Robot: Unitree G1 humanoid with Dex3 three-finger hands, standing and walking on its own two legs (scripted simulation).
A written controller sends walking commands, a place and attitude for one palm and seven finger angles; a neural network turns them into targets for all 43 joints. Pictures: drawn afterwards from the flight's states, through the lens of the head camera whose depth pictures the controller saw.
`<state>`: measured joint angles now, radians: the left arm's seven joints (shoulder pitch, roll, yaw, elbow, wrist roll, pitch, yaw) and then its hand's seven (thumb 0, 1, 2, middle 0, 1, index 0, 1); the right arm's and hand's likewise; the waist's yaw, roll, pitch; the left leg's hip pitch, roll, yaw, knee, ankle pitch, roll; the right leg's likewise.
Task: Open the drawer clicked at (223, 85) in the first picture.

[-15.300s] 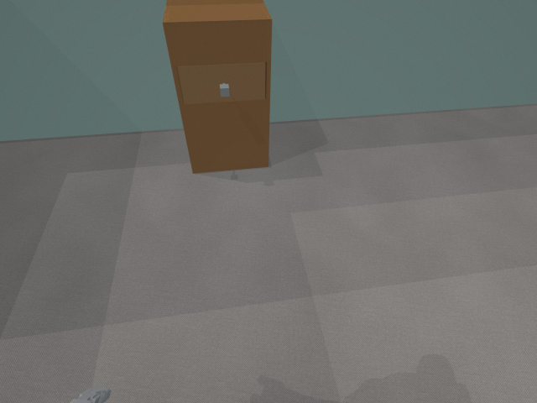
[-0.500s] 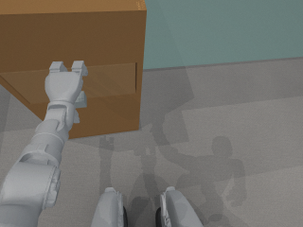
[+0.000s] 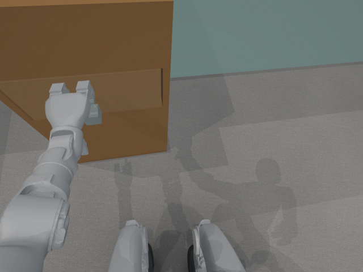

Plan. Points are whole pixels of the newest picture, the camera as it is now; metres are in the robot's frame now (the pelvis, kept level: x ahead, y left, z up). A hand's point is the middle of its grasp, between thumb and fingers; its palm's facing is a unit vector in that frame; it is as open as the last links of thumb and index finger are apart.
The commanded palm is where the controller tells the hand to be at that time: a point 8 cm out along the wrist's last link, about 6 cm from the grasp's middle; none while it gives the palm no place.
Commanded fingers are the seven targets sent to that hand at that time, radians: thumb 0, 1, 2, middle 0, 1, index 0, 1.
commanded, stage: lower the fingers behind the handle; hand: left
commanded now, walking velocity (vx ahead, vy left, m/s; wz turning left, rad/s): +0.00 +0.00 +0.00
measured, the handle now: (92, 108) +0.54 +0.21 -0.10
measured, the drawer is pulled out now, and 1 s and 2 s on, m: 0.00 0.00 0.00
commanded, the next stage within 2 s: lift the fingers back up to retry in 1.26 s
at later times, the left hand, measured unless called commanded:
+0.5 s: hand (77, 125) +0.47 +0.24 -0.08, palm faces -0.06 -0.03 -1.00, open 14.0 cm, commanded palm +0.46 +0.22 -0.04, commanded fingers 0.00 -0.50 0.30 -0.30 -1.20 -0.30 -1.20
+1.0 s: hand (80, 124) +0.48 +0.23 -0.09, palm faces +0.01 +0.02 -1.00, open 13.9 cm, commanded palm +0.46 +0.21 -0.06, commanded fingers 0.00 -0.50 0.30 -0.30 -1.20 -0.30 -1.20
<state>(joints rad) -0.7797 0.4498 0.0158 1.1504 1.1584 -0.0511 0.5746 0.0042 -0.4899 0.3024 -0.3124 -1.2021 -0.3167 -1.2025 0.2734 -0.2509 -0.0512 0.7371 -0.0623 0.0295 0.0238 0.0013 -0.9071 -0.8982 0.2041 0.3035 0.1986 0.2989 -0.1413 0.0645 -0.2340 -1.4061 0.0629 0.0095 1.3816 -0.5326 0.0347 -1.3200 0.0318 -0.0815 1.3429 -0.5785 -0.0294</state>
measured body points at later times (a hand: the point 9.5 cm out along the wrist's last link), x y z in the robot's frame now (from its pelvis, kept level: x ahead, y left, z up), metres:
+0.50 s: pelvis +0.00 +0.00 -0.02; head +0.16 +0.01 +0.40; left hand +0.47 +0.23 -0.02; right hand +0.03 -0.27 -0.15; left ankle +0.04 +0.10 -0.59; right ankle +0.02 -0.11 -0.59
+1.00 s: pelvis -0.02 +0.00 -0.05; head +0.15 +0.02 +0.36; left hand +0.48 +0.23 -0.04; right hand +0.03 -0.27 -0.18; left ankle +0.04 +0.10 -0.59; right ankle +0.02 -0.11 -0.59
